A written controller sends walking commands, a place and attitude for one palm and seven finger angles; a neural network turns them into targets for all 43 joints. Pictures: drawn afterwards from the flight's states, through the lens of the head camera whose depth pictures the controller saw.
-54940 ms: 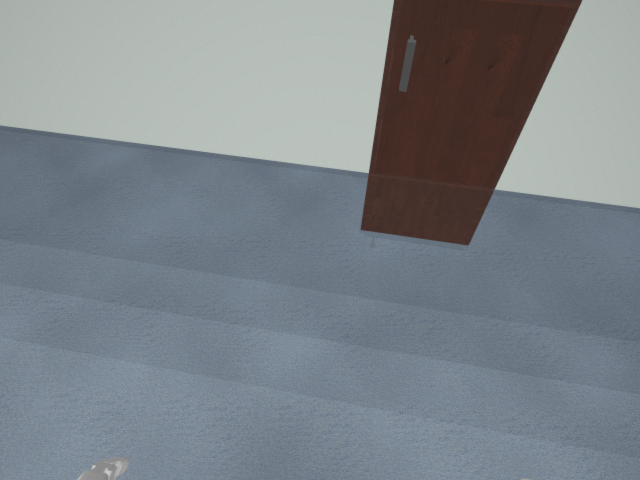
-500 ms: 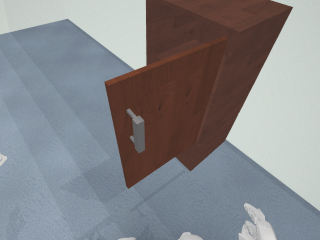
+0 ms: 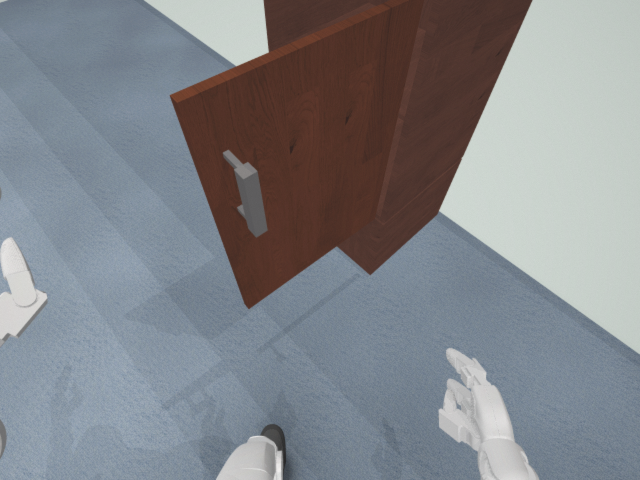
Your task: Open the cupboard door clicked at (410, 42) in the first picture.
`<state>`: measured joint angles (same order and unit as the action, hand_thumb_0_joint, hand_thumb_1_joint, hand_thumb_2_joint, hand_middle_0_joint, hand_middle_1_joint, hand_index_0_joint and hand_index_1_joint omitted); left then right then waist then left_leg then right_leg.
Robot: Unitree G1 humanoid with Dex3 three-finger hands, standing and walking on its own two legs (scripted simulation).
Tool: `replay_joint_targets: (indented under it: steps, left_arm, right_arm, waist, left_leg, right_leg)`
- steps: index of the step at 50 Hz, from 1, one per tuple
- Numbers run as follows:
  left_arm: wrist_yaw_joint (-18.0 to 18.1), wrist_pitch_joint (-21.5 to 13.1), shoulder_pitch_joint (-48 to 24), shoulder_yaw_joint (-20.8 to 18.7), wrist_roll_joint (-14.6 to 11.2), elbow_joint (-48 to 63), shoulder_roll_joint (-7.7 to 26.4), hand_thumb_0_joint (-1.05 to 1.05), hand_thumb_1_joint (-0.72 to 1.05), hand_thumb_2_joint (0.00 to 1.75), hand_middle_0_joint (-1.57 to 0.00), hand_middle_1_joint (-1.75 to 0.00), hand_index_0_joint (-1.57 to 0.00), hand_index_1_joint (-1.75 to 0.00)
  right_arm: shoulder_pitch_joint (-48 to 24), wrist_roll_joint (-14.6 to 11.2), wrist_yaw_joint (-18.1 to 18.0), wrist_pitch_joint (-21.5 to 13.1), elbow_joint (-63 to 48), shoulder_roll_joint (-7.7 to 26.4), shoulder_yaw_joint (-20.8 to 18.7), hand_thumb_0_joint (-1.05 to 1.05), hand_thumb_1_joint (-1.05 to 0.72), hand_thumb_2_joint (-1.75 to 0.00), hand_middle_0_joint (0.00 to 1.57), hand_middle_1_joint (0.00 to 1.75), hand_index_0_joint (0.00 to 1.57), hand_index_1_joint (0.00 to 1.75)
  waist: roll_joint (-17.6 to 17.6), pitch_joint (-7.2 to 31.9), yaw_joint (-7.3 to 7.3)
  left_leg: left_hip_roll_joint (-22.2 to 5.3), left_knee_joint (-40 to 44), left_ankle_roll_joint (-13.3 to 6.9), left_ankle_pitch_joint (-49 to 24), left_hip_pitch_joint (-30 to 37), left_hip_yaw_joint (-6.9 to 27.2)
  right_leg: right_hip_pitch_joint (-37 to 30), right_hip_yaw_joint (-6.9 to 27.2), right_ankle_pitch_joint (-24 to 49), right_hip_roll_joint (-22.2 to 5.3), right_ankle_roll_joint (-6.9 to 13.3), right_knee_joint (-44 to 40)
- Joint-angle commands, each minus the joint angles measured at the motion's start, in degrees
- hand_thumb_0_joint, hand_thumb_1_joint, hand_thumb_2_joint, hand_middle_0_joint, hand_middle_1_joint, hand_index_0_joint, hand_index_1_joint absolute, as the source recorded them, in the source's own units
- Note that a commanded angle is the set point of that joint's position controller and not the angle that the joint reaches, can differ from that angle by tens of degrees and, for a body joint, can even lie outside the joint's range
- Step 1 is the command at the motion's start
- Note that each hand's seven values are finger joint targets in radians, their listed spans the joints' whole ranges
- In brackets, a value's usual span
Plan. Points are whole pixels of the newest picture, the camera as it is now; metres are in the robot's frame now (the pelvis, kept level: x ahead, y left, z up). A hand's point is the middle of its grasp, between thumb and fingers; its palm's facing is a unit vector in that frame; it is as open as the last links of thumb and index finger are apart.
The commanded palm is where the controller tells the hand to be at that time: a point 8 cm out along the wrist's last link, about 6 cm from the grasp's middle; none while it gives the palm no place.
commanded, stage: step back with the hand held close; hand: left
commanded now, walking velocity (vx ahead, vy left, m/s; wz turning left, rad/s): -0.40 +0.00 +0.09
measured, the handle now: (244, 194) +0.49 +0.17 +0.01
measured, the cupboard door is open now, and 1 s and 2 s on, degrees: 86 86 86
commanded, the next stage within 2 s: stop stepping back and stand still in 0.20 s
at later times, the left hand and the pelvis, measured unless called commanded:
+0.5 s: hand out of the picture +0.07 +0.22 +0.17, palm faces +0.33 -0.75 -0.57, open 7.4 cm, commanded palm +0.01 +0.26 +0.19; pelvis -0.13 -0.04 +0.01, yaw +0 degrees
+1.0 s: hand out of the picture -0.01 +0.21 +0.19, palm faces +0.51 -0.71 -0.50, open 7.4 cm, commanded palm -0.06 +0.24 +0.19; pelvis -0.19 -0.06 +0.00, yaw +2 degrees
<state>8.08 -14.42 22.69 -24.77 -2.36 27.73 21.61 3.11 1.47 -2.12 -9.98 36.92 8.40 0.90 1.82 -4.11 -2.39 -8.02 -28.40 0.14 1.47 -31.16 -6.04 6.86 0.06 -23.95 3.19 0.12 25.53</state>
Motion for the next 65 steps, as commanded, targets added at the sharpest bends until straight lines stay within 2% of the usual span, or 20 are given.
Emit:
replay_joint_targets:
  steps: [1, 7, 9, 11, 15, 22, 24, 25, 26, 32, 38, 42, 48, 49, 50, 51, 53, 57, 62, 65]
  left_arm:
    - [-0.06, -4.02, 7.19, -12.73, -0.1, 15.1, 18.41, 0.0, 0.9, 0.9, -0.2, -0.3, -0.2, -0.3]
    - [-0.26, -1.65, 13.53, -11.8, -1.18, 20.13, 15.33, 0.0, 0.9, 0.9, -0.2, -0.3, -0.2, -0.3]
    - [-0.28, -2.14, 10.76, -10.39, -1.2, 21.52, 16.01, 0.0, 0.9, 0.9, -0.2, -0.3, -0.2, -0.3]
    - [-0.97, -2.71, 11.46, -7.11, -0.98, 16.79, 12.66, 0.0, 0.9, 0.9, -0.2, -0.3, -0.2, -0.3]
    - [0.28, -0.39, 15.4, -8.83, -0.2, 15.57, 13.74, 0.0, 0.9, 0.9, -0.2, -0.3, -0.2, -0.3]
    - [2.44, 1.44, 15.0, -10.29, -0.02, 18.4, 14.97, 0.0, 0.9, 0.9, -0.2, -0.3, -0.2, -0.3]
    - [2.32, 1.68, 12.35, -9.4, 0.51, 16.51, 15.34, 0.0, 0.9, 0.9, -0.2, -0.3, -0.2, -0.3]
    - [2.31, 1.81, 11.45, -10.47, 0.62, 15.5, 17.63, 0.0, 0.9, 0.9, -0.2, -0.3, -0.2, -0.3]
    - [2.37, 1.63, 6.43, -9.53, 0.21, 16.47, 17.5, 0.0, 0.9, 0.9, -0.2, -0.3, -0.2, -0.3]
    - [1.22, 0.42, -0.13, -2.9, 1.63, 2.18, 11.0, 0.0, 0.9, 0.9, -0.2, -0.3, -0.2, -0.3]
    - [2.53, 0.16, 2.56, -4.87, 1.95, 5.04, 12.08, 0.0, 0.9, 0.9, -0.2, -0.3, -0.2, -0.3]
    - [2.87, -1.91, 0.96, -7.47, 2.07, 15.8, 13.81, 0.0, 0.9, 0.9, -0.2, -0.3, -0.2, -0.3]
    - [2.4, -0.76, 3.1, -6.25, 2.33, 10.0, 12.09, 0.0, 0.9, 0.9, -0.2, -0.3, -0.2, -0.3]
    - [2.32, -0.62, 4.03, -6.08, 2.52, 8.02, 12.36, 0.0, 0.9, 0.9, -0.2, -0.3, -0.2, -0.3]
    - [2.26, 0.11, 4.92, -6.9, 2.38, 5.5, 13.95, 0.0, 0.9, 0.9, -0.2, -0.3, -0.2, -0.3]
    - [2.08, 0.03, 1.65, -7.14, 1.77, 6.47, 14.66, 0.0, 0.9, 0.9, -0.2, -0.3, -0.2, -0.3]
    - [1.25, -0.57, -0.38, -6.79, 1.63, 4.38, 13.14, 0.0, 0.9, 0.9, -0.2, -0.3, -0.2, -0.3]
    - [0.41, -2.17, 3.35, -6.4, 1.01, 4.71, 12.1, 0.0, 0.9, 0.9, -0.2, -0.3, -0.2, -0.3]
    - [1.79, -2.16, 3.33, -6.04, 1.37, 11.16, 12.43, 0.0, 0.9, 0.9, -0.2, -0.3, -0.2, -0.3]
    - [2.15, -2.45, 2.52, -6.09, 1.27, 14.99, 12.42, 0.0, 0.9, 0.9, -0.2, -0.3, -0.2, -0.3]
  right_arm:
    - [-3.37, -2.71, -1.51, 1.02, -12.54, 7.54, -2.74, 0.0, -0.9, -0.9, 0.2, 0.3, 0.2, 0.3]
    - [-2.47, -1.78, -3.96, 3.15, -11.51, 7.84, -0.35, 0.0, -0.9, -0.9, 0.2, 0.3, 0.2, 0.3]
    - [0.64, -1.63, -3.72, 2.4, -9.86, 10.72, -2.67, 0.0, -0.9, -0.9, 0.2, 0.3, 0.2, 0.3]
    - [4.99, -1.54, -1.98, 0.16, -8.28, 11.89, -4.6, 0.0, -0.9, -0.9, 0.2, 0.3, 0.2, 0.3]
    - [4.66, -1.19, -1.73, -0.24, -8.7, 11.29, -5.01, 0.0, -0.9, -0.9, 0.2, 0.3, 0.2, 0.3]
    - [2.58, -1.29, -2.79, -0.08, -12.18, 11.7, -3.95, 0.0, -0.9, -0.9, 0.2, 0.3, 0.2, 0.3]
    - [2.76, -1.19, -2.77, 0.6, -11.8, 10.32, -3.83, 0.0, -0.9, -0.9, 0.2, 0.3, 0.2, 0.3]
    - [3.08, -1.22, -2.6, 1.23, -10.8, 9.86, -4.05, 0.0, -0.9, -0.9, 0.2, 0.3, 0.2, 0.3]
    - [2.76, -0.68, -2.6, 1.4, -9.46, 10.91, -3.94, 0.0, -0.9, -0.9, 0.2, 0.3, 0.2, 0.3]
    - [4.84, -0.85, -3.72, 1.18, -6.05, 9.78, -3.13, 0.0, -0.9, -0.9, 0.2, 0.3, 0.2, 0.3]
    - [6.58, -0.83, -4.92, -0.49, -7.35, 9.58, -3.22, 0.0, -0.9, -0.9, 0.2, 0.3, 0.2, 0.3]
    - [6.95, -0.97, -3.98, -1.18, -9.71, 11.18, -3.56, 0.0, -0.9, -0.9, 0.2, 0.3, 0.2, 0.3]
    - [5.9, -1.36, -3.08, -2.03, -7.39, 11.16, -3.18, 0.0, -0.9, -0.9, 0.2, 0.3, 0.2, 0.3]
    - [5.55, -1.22, -3.03, -1.64, -7.35, 11.18, -3.54, 0.0, -0.9, -0.9, 0.2, 0.3, 0.2, 0.3]
    - [5.77, -1.52, -2.71, -0.79, -7.88, 10.39, -4.04, 0.0, -0.9, -0.9, 0.2, 0.3, 0.2, 0.3]
    - [4.51, -1.43, -2.66, -0.36, -8.19, 11.02, -4.38, 0.0, -0.9, -0.9, 0.2, 0.3, 0.2, 0.3]
    - [5.69, -1.29, -2.1, 0.48, -6.22, 10.99, -4.38, 0.0, -0.9, -0.9, 0.2, 0.3, 0.2, 0.3]
    - [4.96, -1.26, -2.23, 1.5, -6.96, 8.95, -2.61, 0.0, -0.9, -0.9, 0.2, 0.3, 0.2, 0.3]
    - [5.91, -0.42, -3.36, 0.03, -8.43, 9.17, -2.61, 0.0, -0.9, -0.9, 0.2, 0.3, 0.2, 0.3]
    - [5.74, -0.44, -3.6, -0.39, -10.18, 11.06, -3.18, 0.0, -0.9, -0.9, 0.2, 0.3, 0.2, 0.3]
  waist:
    - [-20.16, 15.99, -0.22]
    - [2.52, 14.38, 2.91]
    - [9.48, 18.42, 2.55]
    - [8.09, 17.09, 2.15]
    - [10.48, 17.51, 2.18]
    - [13.93, 9.33, 2.2]
    - [1.99, 6.65, 2.78]
    - [-13.25, 5.24, 2.48]
    - [-15.65, 0.03, 2.64]
    - [-5.6, 2.63, 3.75]
    - [-11.42, 8.2, 2.51]
    - [12.27, 8.48, 3.37]
    - [9.96, 2.93, 2.56]
    - [2.0, 3.72, 2.27]
    - [-14.5, 5.59, 2.51]
    - [-16.93, 6.17, 2.08]
    - [-8.43, 4.17, 3.32]
    - [-8.12, 3.7, 3.36]
    - [-3.61, 7.89, 2.28]
    - [8.09, 7.42, 1.82]
  left_leg:
    - [9.11, -19.81, 0.28, 24.32, 2.63, 0.92]
    - [9.85, 1.28, 1.63, 2.15, 10.84, 0.51]
    - [-3.52, 6.4, -3.38, -46.74, 30.53, 13.69]
    - [-10.09, 9.88, -6.65, -43.42, 31.51, 17.3]
    - [-7.83, 9.79, -6.51, -35.56, 29.76, 14.61]
    - [-0.8, 20.82, -3.83, 38.18, -2.29, 9.95]
    - [6.11, 4.1, -0.4, 34.39, 0.19, 4.7]
    - [10.11, -20.19, 1.27, 26.04, 6.1, 4.99]
    - [8.45, -33.21, 1.61, 20.92, 1.76, 8.81]
    - [5.49, -23.64, -0.15, 15.82, 4.95, 2.6]
    - [7.99, 3.59, -2.8, 22.22, 15.23, -1.72]
    - [-9.46, 13.05, -9.84, 15.74, 25.84, 22.65]
    - [-3.0, 2.21, -6.06, 16.61, 8.07, 5.66]
    - [1.03, -8.21, -4.25, 18.65, 3.35, 3.16]
    - [7.45, -23.23, -1.89, 26.36, -3.03, -0.23]
    - [8.11, -34.72, -1.25, 29.36, -4.44, 4.33]
    - [5.48, -38.62, -0.72, 23.55, -1.82, 6.95]
    - [4.68, -26.34, -0.12, 15.44, 5.9, 3.31]
    - [7.14, -0.87, -1.93, 14.49, 19.86, 0.24]
    - [-1.0, 10.71, -4.84, 18.11, 20.22, 12.73]
  right_leg:
    - [-4.61, 7.86, 77.82, -18.27, -2.73, -2.58]
    - [-2.73, 2.43, 68.69, -10.41, 1.49, 5.93]
    - [11.07, -0.93, 19.45, -2.75, -2.4, 16.49]
    - [15.16, 3.84, -10.49, -0.34, -0.34, 26.78]
    - [15.22, 0.53, -2.58, -1.36, -1.58, 23.23]
    - [-9.4, -8.06, -2.15, 0.19, 0.14, 8.85]
    - [-2.2, -0.83, -8.42, -6.8, 2.52, -7.23]
    - [15.38, 21.27, -22.62, -21.08, 8.13, -20.39]
    - [23.94, 28.76, -22.2, -28.33, 11.34, -24.01]
    - [19.16, 9.61, -16.02, -18.57, 6.12, -15.62]
    - [6.25, 8.96, -11.87, -15.66, 5.06, -10.21]
    - [20.83, -5.41, -0.03, -3.94, -0.64, 19.62]
    - [3.02, -7.07, 4.73, -3.48, -0.25, 5.0]
    - [-1.77, 0.88, 6.15, -6.71, 1.89, -0.57]
    - [-2.4, 21.68, 4.0, -18.28, 6.87, -8.12]
    - [0.55, 30.31, 1.72, -25.15, 9.64, -13.3]
    - [9.05, 26.48, -13.17, -22.98, 7.17, -16.2]
    - [13.8, 9.65, 0.56, -18.3, 6.8, -15.23]
    - [10.87, 7.8, -4.44, -15.42, 5.18, -13.2]
    - [9.33, 4.87, 1.74, -9.16, 0.97, -1.96]
